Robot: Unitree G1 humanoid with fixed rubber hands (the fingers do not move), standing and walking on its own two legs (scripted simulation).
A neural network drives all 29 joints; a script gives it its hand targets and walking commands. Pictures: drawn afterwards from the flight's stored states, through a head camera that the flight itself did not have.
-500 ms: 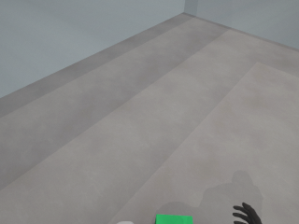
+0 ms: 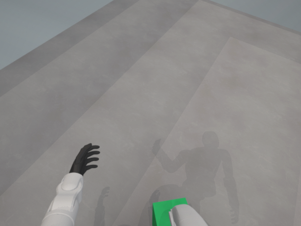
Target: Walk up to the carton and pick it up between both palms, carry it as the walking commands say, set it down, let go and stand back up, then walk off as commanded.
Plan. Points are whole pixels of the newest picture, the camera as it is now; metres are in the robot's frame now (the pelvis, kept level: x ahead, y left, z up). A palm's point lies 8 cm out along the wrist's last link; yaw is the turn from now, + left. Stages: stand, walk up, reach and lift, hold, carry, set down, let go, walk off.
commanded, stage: walk off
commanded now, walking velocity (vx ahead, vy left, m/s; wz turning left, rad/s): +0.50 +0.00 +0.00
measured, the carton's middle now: out of the picture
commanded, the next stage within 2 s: stand in 0.38 s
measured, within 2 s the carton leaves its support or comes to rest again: neither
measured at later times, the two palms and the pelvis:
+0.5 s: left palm out of the picture +0.14 +0.24 -0.20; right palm out of the picture +0.06 -0.27 -0.16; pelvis +0.07 +0.00 -0.06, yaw +0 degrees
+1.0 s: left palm (75, 158) +0.33 +0.19 -0.08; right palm out of the picture -0.09 -0.18 -0.06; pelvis +0.09 +0.04 +0.02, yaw +2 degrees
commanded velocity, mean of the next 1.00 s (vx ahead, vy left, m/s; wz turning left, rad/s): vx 0.18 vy -0.09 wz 0.00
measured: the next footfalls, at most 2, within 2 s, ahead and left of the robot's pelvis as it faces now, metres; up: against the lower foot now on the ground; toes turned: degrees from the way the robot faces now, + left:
right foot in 0.28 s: -0.18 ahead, -0.16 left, +0.00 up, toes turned -6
left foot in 0.44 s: +0.08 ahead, +0.05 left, +0.00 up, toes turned +5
